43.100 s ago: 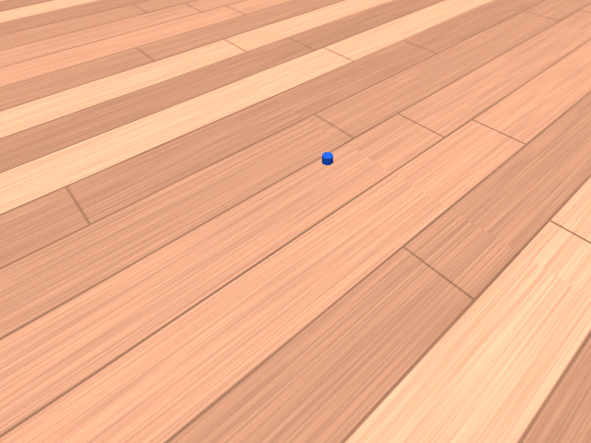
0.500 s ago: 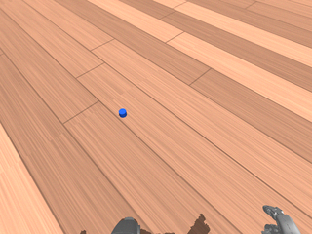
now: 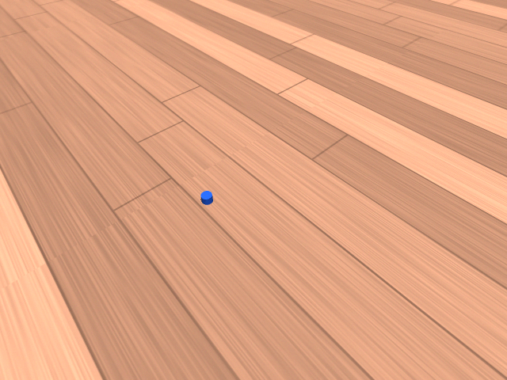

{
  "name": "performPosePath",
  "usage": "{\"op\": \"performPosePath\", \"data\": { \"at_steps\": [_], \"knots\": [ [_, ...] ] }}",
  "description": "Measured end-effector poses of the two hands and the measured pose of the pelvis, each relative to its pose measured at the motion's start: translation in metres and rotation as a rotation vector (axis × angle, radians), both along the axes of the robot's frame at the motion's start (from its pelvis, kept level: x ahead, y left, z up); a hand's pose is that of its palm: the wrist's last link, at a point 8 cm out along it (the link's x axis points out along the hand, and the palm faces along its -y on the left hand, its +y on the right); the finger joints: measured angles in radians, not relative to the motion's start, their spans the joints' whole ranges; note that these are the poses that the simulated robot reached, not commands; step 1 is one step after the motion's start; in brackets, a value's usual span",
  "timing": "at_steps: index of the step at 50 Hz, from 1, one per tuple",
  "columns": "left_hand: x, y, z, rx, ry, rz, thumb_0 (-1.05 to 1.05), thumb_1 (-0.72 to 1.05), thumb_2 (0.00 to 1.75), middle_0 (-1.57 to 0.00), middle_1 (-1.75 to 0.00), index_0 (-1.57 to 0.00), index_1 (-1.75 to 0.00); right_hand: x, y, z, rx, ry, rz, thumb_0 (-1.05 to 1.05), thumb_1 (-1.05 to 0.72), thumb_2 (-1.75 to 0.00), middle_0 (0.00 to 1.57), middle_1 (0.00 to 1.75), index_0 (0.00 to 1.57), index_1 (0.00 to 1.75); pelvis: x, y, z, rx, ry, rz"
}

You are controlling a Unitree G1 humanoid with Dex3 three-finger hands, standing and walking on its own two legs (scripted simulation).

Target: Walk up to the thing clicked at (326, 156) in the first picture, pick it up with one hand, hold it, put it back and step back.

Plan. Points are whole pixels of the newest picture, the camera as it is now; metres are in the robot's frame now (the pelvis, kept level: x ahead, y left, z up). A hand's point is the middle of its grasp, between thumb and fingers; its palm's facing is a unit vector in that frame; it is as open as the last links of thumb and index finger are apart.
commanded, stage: step back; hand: left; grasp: from above
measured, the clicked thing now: (206, 197) +1.08 +0.23 -0.74
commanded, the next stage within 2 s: stand in 0.60 s
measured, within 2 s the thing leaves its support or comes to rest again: neither
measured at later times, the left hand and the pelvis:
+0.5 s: hand out of the picture +0.11 +0.28 -0.16, palm faces +0.03 -0.93 -0.37, open 7.4 cm; pelvis +0.04 +0.01 +0.00, yaw +1 degrees
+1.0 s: hand out of the picture +0.14 +0.27 -0.14, palm faces -0.02 -0.94 -0.34, open 7.4 cm; pelvis +0.05 +0.02 +0.02, yaw +1 degrees
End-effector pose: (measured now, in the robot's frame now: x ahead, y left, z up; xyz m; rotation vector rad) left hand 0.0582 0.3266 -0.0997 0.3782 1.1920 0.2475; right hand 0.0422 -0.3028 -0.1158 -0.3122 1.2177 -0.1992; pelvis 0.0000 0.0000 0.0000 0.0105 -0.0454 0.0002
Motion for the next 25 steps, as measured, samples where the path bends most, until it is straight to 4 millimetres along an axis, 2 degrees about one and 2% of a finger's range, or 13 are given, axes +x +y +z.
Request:
{"op": "performPosePath", "data": {
  "at_steps": [5,11,19,25],
  "knots": [
    [0.013,-0.018,0.001,0.002,-0.059,0.008,0.01,0.90,0.90,-0.21,-0.30,-0.20,-0.30,0.017,-0.015,-0.007,-0.015,0.018,0.001,0.01,-0.90,-0.90,0.21,0.30,0.21,0.30,0.009,-0.011,-0.003,-0.016,-0.006,0.013],
    [0.019,-0.024,0.005,-0.017,-0.061,0.037,0.01,0.90,0.90,-0.21,-0.30,-0.21,-0.30,0.048,-0.016,-0.002,-0.025,0.014,0.049,0.01,-0.90,-0.90,0.20,0.30,0.21,0.30,0.025,-0.007,0.003,-0.008,-0.006,0.034],
    [0.034,-0.004,-0.016,-0.036,-0.026,0.063,0.01,0.90,0.90,-0.21,-0.30,-0.21,-0.30,0.088,0.009,-0.003,-0.039,-0.020,0.073,0.01,-0.91,-0.90,0.20,0.30,0.20,0.30,0.037,0.010,-0.007,0.002,-0.012,0.039],
    [0.043,-0.003,-0.019,-0.045,0.000,0.044,0.01,0.90,0.90,-0.21,-0.30,-0.20,-0.30,0.115,0.027,0.002,-0.008,-0.066,0.078,0.01,-0.90,-0.90,0.21,0.30,0.21,0.30,0.042,0.011,-0.003,-0.025,-0.001,0.022]
  ]
}}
